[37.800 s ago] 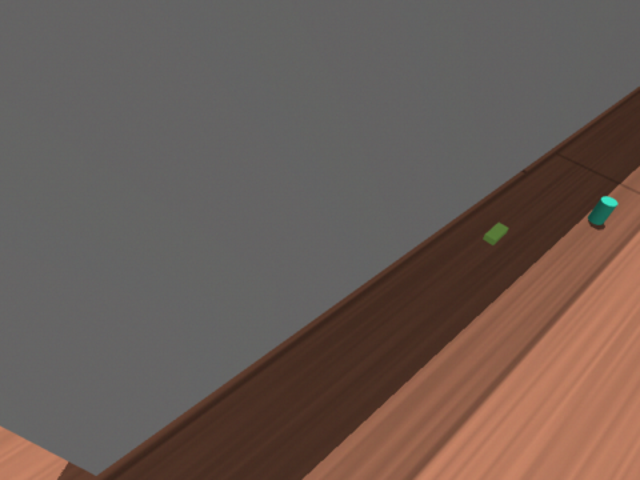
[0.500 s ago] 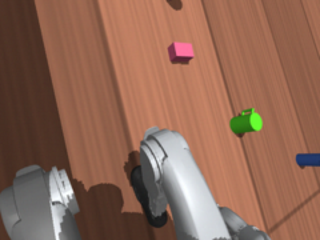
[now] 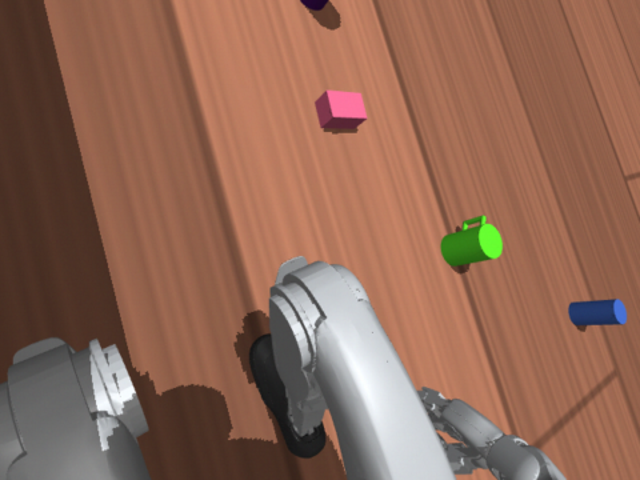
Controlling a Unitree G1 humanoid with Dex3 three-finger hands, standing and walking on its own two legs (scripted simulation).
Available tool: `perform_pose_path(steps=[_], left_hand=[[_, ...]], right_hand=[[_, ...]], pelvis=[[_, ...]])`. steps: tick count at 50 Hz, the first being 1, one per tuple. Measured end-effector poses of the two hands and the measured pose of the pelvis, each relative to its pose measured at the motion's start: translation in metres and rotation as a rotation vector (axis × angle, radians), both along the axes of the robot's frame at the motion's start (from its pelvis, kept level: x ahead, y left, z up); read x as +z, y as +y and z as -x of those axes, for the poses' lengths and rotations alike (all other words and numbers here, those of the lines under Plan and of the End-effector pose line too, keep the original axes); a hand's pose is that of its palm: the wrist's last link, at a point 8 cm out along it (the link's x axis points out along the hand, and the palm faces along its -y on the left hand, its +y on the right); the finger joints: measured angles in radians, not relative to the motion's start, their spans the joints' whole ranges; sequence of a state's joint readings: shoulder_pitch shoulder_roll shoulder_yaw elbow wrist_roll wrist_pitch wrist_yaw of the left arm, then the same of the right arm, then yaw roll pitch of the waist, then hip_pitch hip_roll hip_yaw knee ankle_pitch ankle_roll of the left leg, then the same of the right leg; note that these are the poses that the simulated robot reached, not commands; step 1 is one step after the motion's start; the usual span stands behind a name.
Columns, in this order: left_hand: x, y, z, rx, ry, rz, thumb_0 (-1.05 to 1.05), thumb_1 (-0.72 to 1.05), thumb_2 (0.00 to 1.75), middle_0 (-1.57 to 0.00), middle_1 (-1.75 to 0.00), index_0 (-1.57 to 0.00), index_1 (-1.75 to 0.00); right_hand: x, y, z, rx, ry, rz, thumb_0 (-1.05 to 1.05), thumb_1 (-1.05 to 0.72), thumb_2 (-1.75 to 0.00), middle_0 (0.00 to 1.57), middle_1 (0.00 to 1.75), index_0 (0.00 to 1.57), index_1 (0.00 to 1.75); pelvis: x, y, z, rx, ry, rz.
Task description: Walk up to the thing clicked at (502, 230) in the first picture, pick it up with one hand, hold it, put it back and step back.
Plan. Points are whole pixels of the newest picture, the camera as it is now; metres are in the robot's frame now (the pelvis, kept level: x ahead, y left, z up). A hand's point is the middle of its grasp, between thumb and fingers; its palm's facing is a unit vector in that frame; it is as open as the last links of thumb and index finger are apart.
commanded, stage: rest palm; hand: left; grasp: from above
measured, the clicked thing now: out of the picture +0.43 +0.34 -0.28
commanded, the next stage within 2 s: close in 0.06 s
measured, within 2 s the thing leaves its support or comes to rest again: neither
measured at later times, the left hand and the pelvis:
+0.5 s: hand out of the picture +0.40 +0.30 -0.25, palm faces -0.42 -0.07 -0.91, open 14.0 cm; pelvis +0.00 +0.00 +0.00, yaw -1 degrees
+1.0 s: hand out of the picture +0.40 +0.32 -0.25, palm faces -0.52 -0.13 -0.84, open 13.5 cm; pelvis +0.00 +0.00 +0.01, yaw -1 degrees
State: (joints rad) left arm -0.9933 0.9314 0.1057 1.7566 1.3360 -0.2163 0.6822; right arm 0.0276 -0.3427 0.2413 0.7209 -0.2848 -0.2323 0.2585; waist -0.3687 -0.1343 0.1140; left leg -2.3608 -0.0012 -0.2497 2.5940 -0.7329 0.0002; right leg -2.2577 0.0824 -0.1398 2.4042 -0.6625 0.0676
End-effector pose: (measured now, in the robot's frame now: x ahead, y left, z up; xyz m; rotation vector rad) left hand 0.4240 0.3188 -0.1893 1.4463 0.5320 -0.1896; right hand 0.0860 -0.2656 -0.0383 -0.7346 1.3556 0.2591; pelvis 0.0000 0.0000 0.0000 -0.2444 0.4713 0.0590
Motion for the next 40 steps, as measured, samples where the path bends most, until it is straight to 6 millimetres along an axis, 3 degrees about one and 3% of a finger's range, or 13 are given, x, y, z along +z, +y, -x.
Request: perform_pose_path(steps=[11,20,27,35,40], left_hand=[[-0.009,0.012,0.014,-0.06,0.093,0.05,0.0,-0.56,1.06,-0.05,-0.88,-0.04,-0.93],[-0.006,-0.009,0.021,-0.183,0.019,0.056,0.0,-0.5,1.04,-0.1,-0.89,-0.08,-0.92],[-0.005,-0.017,0.014,-0.156,-0.045,-0.009,0.0,-0.48,1.03,-0.12,-0.87,-0.1,-0.9],[-0.008,0.003,-0.001,0.028,0.006,-0.004,0.0,-0.49,1.03,-0.12,-0.87,-0.09,-0.9],[-0.011,0.015,0.0,0.019,0.063,0.015,0.0,-0.48,1.01,-0.11,-0.9,-0.1,-0.91]], right_hand=[[-0.01,0.014,0.009,0.0,0.077,-0.033,0.01,-0.9,-0.91,0.2,0.3,0.2,0.3],[-0.01,0.02,0.003,0.051,0.061,-0.034,0.01,-0.89,-0.9,0.2,0.3,0.21,0.3],[0.0,0.012,0.0,0.052,0.029,-0.02,0.0,-0.89,-0.9,0.2,0.3,0.21,0.3],[0.011,0.004,0.006,0.023,0.011,0.002,0.0,-0.9,-0.9,0.2,0.3,0.21,0.3],[0.007,0.007,0.016,0.0,0.052,0.001,0.01,-0.9,-0.9,0.2,0.3,0.2,0.3]], pelvis=[[0.003,-0.002,-0.002,0.009,-0.009,0.004],[0.003,-0.001,0.0,-0.001,-0.031,0.009],[0.004,0.001,0.003,-0.006,-0.025,0.011],[0.003,0.002,0.003,-0.003,-0.012,0.015],[0.003,0.002,0.001,0.001,-0.015,0.018]])
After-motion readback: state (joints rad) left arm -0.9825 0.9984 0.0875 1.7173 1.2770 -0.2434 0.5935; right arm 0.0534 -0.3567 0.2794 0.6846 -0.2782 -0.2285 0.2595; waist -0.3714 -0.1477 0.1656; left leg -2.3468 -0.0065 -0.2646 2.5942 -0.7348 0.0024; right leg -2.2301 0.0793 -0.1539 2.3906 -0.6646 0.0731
